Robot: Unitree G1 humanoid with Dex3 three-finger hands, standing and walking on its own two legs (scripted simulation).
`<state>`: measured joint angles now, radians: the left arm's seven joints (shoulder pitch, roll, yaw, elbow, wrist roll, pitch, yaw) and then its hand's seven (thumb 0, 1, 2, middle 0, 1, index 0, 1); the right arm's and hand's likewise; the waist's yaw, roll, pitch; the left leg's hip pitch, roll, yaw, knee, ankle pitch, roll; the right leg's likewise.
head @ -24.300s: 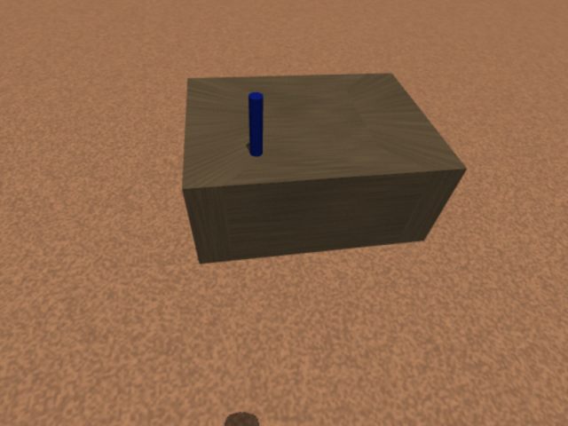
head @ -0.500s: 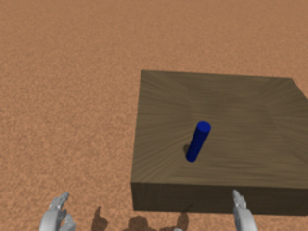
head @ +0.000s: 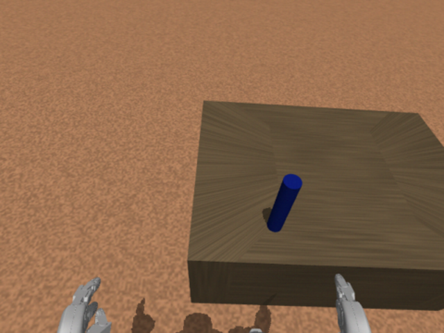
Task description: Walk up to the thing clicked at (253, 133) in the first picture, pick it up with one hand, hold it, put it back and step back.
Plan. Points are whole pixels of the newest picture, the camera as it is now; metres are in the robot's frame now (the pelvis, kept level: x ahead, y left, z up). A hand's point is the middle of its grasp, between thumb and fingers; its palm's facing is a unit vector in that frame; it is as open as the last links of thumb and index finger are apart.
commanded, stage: home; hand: right
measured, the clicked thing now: (282, 205) +0.49 -0.19 -0.16
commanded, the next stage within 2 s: stand in 0.42 s
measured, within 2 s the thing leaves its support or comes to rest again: neither
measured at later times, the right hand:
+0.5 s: hand (316, 325) +0.17 -0.18 -0.07, palm faces +0.04 +0.94 -0.33, open 17.7 cm
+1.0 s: hand out of the picture +0.09 -0.27 -0.12, palm faces -0.05 +0.93 -0.37, open 8.9 cm
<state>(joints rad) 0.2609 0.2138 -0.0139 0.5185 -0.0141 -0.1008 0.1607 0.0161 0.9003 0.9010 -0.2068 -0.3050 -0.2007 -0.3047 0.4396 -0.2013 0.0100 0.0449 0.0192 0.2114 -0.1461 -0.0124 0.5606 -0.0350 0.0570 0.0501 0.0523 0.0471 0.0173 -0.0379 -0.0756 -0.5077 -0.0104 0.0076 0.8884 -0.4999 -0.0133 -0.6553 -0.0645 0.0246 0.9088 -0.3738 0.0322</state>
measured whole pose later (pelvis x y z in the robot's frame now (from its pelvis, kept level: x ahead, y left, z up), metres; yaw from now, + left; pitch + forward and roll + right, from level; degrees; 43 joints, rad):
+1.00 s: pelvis +0.02 -0.02 +0.03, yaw +1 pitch -2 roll +0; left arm 0.16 0.32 0.03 1.02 0.03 0.00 0.00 0.01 0.91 0.90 -0.20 -0.30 -0.20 -0.30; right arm 0.24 -0.33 -0.01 0.94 -0.04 -0.01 -0.04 0.00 -0.61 -0.83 0.20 0.30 0.20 0.29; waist 0.01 0.00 0.05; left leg -0.18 0.03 -0.04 0.60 -0.39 -0.04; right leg -0.32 -0.03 -0.04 0.63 -0.29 0.00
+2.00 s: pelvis +0.01 -0.01 +0.05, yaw +1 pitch -2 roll +0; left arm 0.10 0.33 0.00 1.18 0.01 -0.01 -0.01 0.01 0.91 0.90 -0.20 -0.30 -0.20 -0.30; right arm 0.15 -0.34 0.00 1.12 -0.02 -0.01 -0.01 0.00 -0.91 -0.90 0.21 0.30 0.20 0.30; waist 0.01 -0.01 0.07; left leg -0.07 0.02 -0.02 0.36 -0.25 -0.03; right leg -0.20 -0.04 -0.03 0.39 -0.15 0.02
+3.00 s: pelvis +0.01 -0.01 +0.06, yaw +1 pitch -3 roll +0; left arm 0.11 0.35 0.01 1.16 0.01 -0.01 -0.01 0.01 0.91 0.90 -0.21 -0.30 -0.20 -0.30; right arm 0.15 -0.35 -0.01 1.13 -0.02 0.00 0.00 0.00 -0.91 -0.90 0.21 0.30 0.20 0.30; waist 0.01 0.00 0.07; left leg -0.05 0.03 -0.03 0.33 -0.23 -0.04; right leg -0.18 -0.03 -0.03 0.35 -0.13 0.01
